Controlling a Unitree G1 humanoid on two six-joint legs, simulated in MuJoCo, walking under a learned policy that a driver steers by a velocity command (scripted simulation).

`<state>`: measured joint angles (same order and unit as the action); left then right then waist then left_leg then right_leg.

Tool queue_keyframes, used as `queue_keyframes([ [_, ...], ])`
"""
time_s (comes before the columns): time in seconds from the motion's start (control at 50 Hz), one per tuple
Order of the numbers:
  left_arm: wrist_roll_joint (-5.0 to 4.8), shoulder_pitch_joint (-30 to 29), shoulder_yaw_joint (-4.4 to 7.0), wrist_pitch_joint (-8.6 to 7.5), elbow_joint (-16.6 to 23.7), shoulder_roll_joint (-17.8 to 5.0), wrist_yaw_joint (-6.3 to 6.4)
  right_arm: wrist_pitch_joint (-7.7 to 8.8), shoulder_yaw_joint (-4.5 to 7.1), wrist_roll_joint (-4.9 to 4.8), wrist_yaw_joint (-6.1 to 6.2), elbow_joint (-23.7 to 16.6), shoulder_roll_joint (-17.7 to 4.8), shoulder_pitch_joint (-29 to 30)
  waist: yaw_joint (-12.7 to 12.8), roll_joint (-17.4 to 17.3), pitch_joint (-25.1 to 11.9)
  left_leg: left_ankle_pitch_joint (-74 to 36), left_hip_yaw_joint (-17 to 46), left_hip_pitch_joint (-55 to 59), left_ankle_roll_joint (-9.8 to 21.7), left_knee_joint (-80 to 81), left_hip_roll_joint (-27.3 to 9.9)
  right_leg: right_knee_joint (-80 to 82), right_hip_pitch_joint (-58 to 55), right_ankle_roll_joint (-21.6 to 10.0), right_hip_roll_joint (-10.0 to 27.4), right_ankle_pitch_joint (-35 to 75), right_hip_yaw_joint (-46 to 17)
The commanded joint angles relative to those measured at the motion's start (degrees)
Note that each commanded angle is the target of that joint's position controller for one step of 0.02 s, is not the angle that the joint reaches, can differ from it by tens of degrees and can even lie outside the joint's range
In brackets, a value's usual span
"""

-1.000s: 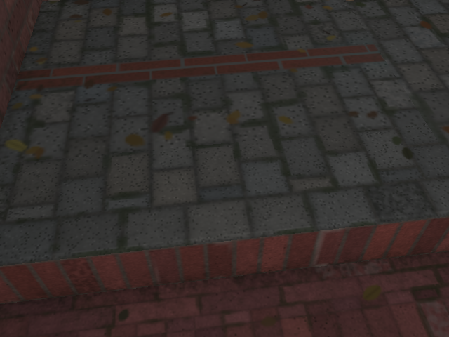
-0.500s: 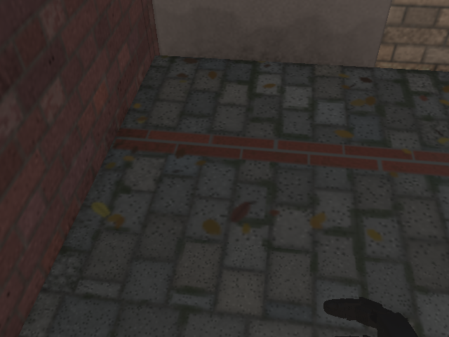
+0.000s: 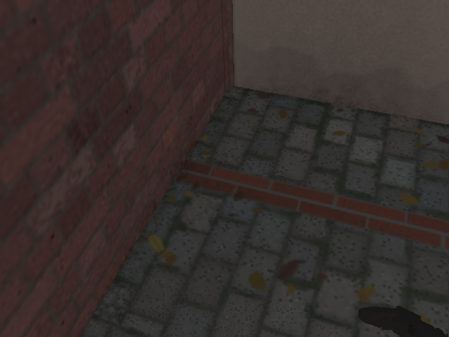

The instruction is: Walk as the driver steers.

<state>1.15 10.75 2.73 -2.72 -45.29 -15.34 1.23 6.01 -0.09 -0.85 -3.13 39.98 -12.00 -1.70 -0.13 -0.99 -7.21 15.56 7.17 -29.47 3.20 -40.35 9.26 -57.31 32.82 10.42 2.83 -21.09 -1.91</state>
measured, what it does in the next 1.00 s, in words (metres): climbs, turning right: right foot, then right foot 0.17 m higher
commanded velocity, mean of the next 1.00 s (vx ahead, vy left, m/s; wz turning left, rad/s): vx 0.26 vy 0.00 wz -0.30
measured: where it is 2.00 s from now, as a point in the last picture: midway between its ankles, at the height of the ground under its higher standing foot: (340, 233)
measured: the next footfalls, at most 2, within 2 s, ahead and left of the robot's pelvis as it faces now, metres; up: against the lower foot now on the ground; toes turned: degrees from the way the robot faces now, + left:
right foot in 0.02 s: +0.04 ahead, -0.14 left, +0.00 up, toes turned -2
right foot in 0.86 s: +0.30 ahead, -0.34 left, +0.17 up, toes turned -26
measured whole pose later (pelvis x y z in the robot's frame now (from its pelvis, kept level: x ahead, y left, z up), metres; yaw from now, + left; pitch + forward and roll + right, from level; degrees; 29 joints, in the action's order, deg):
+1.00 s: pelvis +0.24 -0.23 +0.09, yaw -19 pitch +8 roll -2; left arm 1.6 7.7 -1.8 -4.6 -50.9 -11.6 -4.0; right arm 6.8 1.4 3.3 -5.2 57.7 -11.9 -20.9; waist -1.4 -1.8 -7.2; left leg -0.1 12.2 -33.7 6.1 -92.4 -1.2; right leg -71.2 47.9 -4.3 0.4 -31.0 8.6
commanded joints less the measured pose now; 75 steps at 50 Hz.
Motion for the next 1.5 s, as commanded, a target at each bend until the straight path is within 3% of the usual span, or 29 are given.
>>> queue_keyframes([
  [0.02, -1.77, 1.3, -2.39, -2.13, 3.3, 5.0, -4.87, -1.83, -0.96, -1.84, -3.14, 1.6, -0.3, -1.4, 2.3, 1.4, 0.4, -11.7, 10.5, 3.8, 4.2, 3.3, -11.2, 31.5, -16.7, -1.7, 0.1, 10.2, 3.2],
  [0.04, -2.67, 1.0, -2.33, -3.66, 4.6, 1.1, -5.59, -2.2, -0.25, -1.71, -5.1, 3.4, -0.3, -8.8, -2.0, 3.2, -2.0, -6.4, 8.8, 2.4, -1.4, 2.7, -9.3, 24.8, -22.7, -7.4, 3.6, 31.9, -4.2],
  [0.06, -2.86, -9.7, -1.11, -4.78, 7.5, -5.5, -6.31, -2.02, 0.29, 0.7, -4.52, 2.3, -0.9, -11.5, -8.5, 8.0, -2.5, -6.7, 0.2, 5.5, -3.3, 5.2, -8.5, 24.2, -17.1, -15.9, 4.2, 31.5, -9.3],
  [0.08, -1.84, -11.3, 0.06, -4.76, 8.0, -6.5, -6.8, -2.2, 1.7, 1.46, -2.39, 0.7, -5.8, -1.6, -4.4, 4.7, -3.4, -4.8, -2.6, 10.5, -3.6, 2.2, -8.2, 25.9, -11.5, -17.1, 3.4, 23.8, -10.0],
  [0.12, -1.36, -11.5, 0.66, -4.87, 9.3, -5.5, -6.52, -2.58, 3.11, 1.87, 1.01, -0.5, -8.0, 4.6, -2.5, 4.0, -1.9, -2.9, -3.3, 8.3, -2.9, 0.4, -8.4, 28.0, -13.7, -17.6, 4.3, 21.5, -11.6],
  [0.18, -1.46, -7.0, 0.79, -3.63, 9.8, -3.3, -4.28, -1.72, 2.94, 0.86, 3.59, -2.2, -4.8, 7.5, -0.2, 4.8, -1.9, -3.7, -2.9, 3.8, -2.7, -0.3, -9.7, 28.2, -19.8, -19.8, 7.3, 24.9, -17.4],
  [0.26, -0.8, -3.5, 1.98, -2.36, 10.6, -4.1, -2.98, -0.33, 4.14, 1.63, 4.49, -4.1, -4.8, 6.6, -0.3, 4.9, -2.1, -6.3, -7.0, 4.8, -2.4, -2.4, -9.3, 27.5, -19.1, -24.0, 6.5, 30.7, -18.2],
  [0.32, -0.88, -1.8, 2.45, -1.97, 9.3, -3.7, -2.76, -0.97, 4.71, 3.4, 4.0, -4.5, -4.4, 2.2, -1.3, 6.1, 0.5, 2.6, -8.4, 8.3, -0.3, 0.4, -9.7, 31.4, -13.9, -24.9, 5.6, 8.2, -20.4],
  [0.4, 0.17, -5.6, 2.72, -1.42, 10.3, -2.9, -2.99, 0.14, 5.06, 3.85, 4.12, -4.9, -5.0, -2.5, -2.3, 0.7, 4.5, 14.4, 1.2, 14.6, 7.6, 11.9, -14.7, 27.4, -3.1, -24.1, -1.5, -10.3, -17.0],
  [0.46, 1.96, -7.8, 1.51, -0.92, 9.9, 0.0, -3.59, 1.31, 5.65, 3.03, 6.04, -1.0, -9.2, -15.3, -7.1, -10.1, 2.3, 6.9, 33.7, 35.1, 24.7, 28.2, -36.3, -19.8, 24.0, -13.0, -6.3, -10.7, -6.6],
  [0.52, 1.26, -8.1, 0.42, -1.29, 8.4, 1.1, -3.92, -1.03, 2.23, 5.25, 4.95, 3.9, -3.5, -18.8, -5.6, -2.3, 2.9, -1.0, 12.5, 29.9, 16.4, 24.2, -29.4, -55.9, 36.9, -16.8, -6.4, -0.4, -5.0],
  [0.56, 2.33, -11.1, -0.73, -0.79, 9.1, 4.1, -5.16, -1.91, -0.28, 4.54, 4.13, 8.6, 1.4, -23.2, -5.4, -1.5, 4.5, 1.8, 3.6, 29.8, 12.6, 27.2, -27.6, -51.3, 38.3, -19.8, -3.5, -3.3, -3.4],
  [0.6, 1.61, -16.3, -2.95, -0.26, 10.3, 6.6, -5.74, -2.29, -0.31, 5.47, 3.67, 14.8, 0.3, -32.8, -8.0, -6.9, 4.4, -2.3, 3.6, 36.0, 14.0, 29.0, -29.0, -66.3, 49.8, -22.2, -2.8, -10.3, -1.1],
  [0.66, 0.48, -20.1, -6.49, -0.17, 12.8, 9.7, -5.35, -1.51, -1.78, 9.35, 2.58, 22.0, 2.8, -35.2, -6.1, -2.4, 5.7, -0.7, -0.5, 38.3, 12.1, 31.6, -30.5, -71.7, 65.6, -27.7, -0.2, -9.3, -3.8],
  [0.74, -0.65, -26.4, -6.89, 2.08, 16.0, 6.2, -5.53, -0.49, -2.75, 11.07, 1.85, 22.1, 2.7, -32.2, -3.2, -2.7, 5.2, 2.9, -12.1, 19.0, 8.1, 40.6, -25.3, -45.8, 47.1, -27.5, 5.4, 8.6, 2.9],
  [0.78, -0.03, -29.8, -8.17, 4.46, 16.6, 6.8, -7.48, -0.14, -1.41, 6.83, -1.32, 19.0, -3.7, -24.5, 1.6, -7.1, 7.9, -15.4, -15.4, -5.4, 10.4, 49.4, -26.5, -36.9, 12.8, -22.6, 0.2, -4.7, 9.5],
  [0.82, -0.7, -21.3, -6.79, 4.02, 12.3, 3.5, -8.27, 2.0, -0.07, 5.48, -1.63, 19.0, -10.0, -26.6, 5.4, -7.8, 3.5, -54.2, -17.5, 12.8, 9.9, 37.2, -28.4, -23.3, 10.7, -21.3, -4.2, -6.1, 11.9],
  [0.86, 0.91, -8.0, -4.93, 2.08, 6.9, -0.1, -7.35, 2.46, 0.88, 4.62, -1.68, 19.1, -11.4, -28.2, 7.9, -12.0, -4.6, -77.4, -16.8, 21.8, 6.1, 19.9, -26.7, -11.1, -6.3, -23.5, -7.7, -2.1, 10.0],
  [0.88, -0.47, 3.9, -5.24, 1.37, 2.6, -2.0, -6.72, 2.82, 0.11, 7.7, -3.08, 19.3, -6.8, -35.1, 8.3, -2.4, -16.1, -60.0, -11.4, -0.8, 2.7, 0.4, -20.6, -5.2, -33.6, -29.0, 0.0, 7.7, -10.8],
  [0.9, 1.94, 20.3, -3.42, 1.67, -3.2, -7.0, -5.41, 1.86, -0.42, 7.84, -4.29, 17.9, -2.4, -33.9, 11.6, 9.8, -22.9, -8.8, -4.0, -11.6, 1.5, -15.8, -12.1, 17.5, -44.5, -30.5, 8.9, 3.8, -36.0],
  [0.92, 2.22, 28.2, -0.63, -0.03, -6.6, -13.2, -5.08, 0.67, 1.87, 4.0, -4.29, 15.3, -2.5, -28.7, 11.7, 13.5, -16.8, -12.1, 8.6, -18.0, 2.2, -45.3, -6.6, 29.5, -35.1, -26.2, 14.4, -7.6, -51.0],
  [0.96, -0.29, 16.2, -1.03, -3.22, -8.4, -9.1, -4.44, 1.79, 1.58, 3.41, -2.23, 16.2, 2.7, -23.9, 5.6, 15.3, -1.6, -17.2, 10.9, -23.6, 3.1, -66.8, -8.2, 27.0, -11.1, -21.6, 12.1, -17.4, -37.1],
  [0.98, -0.27, 7.5, -1.72, -3.33, -8.3, -4.7, -4.64, 1.92, 1.08, 3.66, -1.49, 14.6, 2.9, -20.7, 1.7, 6.3, -0.1, -18.1, 8.7, -25.7, 4.1, -70.8, -9.0, 25.5, -6.3, -22.6, 12.7, -12.4, -31.5],
  [1.02, 1.5, -0.3, -4.62, -2.19, -9.9, 5.7, -4.83, 0.8, 0.14, 3.29, -1.08, 12.5, 3.3, -16.0, -3.3, -0.5, -0.9, -18.9, 8.3, -27.3, 7.7, -75.9, -11.3, 28.3, -0.8, -21.4, 15.5, -5.0, -29.3],
  [1.04, 2.68, 0.7, -4.88, -2.44, -10.5, 6.9, -4.79, -0.33, 0.67, 3.48, -0.79, 13.3, 1.4, -17.0, -5.2, -2.5, -0.6, -21.0, 7.9, -26.2, 7.2, -69.7, -12.7, 29.0, 0.5, -19.4, 17.1, 0.5, -25.7],
  [1.14, 2.97, -1.2, -3.89, -5.6, -9.5, 6.5, -2.18, 0.0, 2.03, 4.55, -3.14, 8.4, -1.0, -2.2, -4.1, 5.2, 5.2, -16.7, 0.4, -24.4, 7.3, -46.9, -15.7, 42.1, -4.7, -17.6, 9.6, 14.6, 0.7],
  [1.22, 4.87, 10.7, -2.37, -6.59, -10.7, -1.5, -1.92, -0.28, 2.38, 1.88, -3.56, 5.9, -1.4, 5.3, 1.3, 5.2, 3.8, -24.5, -6.3, -22.1, 3.7, -23.8, -14.9, 45.2, -22.2, -15.2, 8.8, 39.2, 11.4],
  [1.34, 3.04, 22.1, -2.41, -6.43, -14.8, -1.4, -4.35, -2.24, 2.86, 2.6, -3.16, 3.9, 0.2, 12.6, 2.5, 5.7, 8.8, -19.6, -8.9, -21.7, 2.2, -7.5, -13.1, 47.7, -41.9, -16.0, 13.7, 50.1, 13.6],
  [1.5, 3.37, 22.2, 0.68, -3.76, -14.2, -7.4, -1.42, 0.14, 5.46, 1.28, 0.15, 6.1, -5.3, 7.5, -2.8, 10.5, 5.5, -13.0, -15.4, 5.8, 5.0, 6.6, -2.5, 28.8, -43.1, -12.6, 14.6, 85.6, 18.0],
])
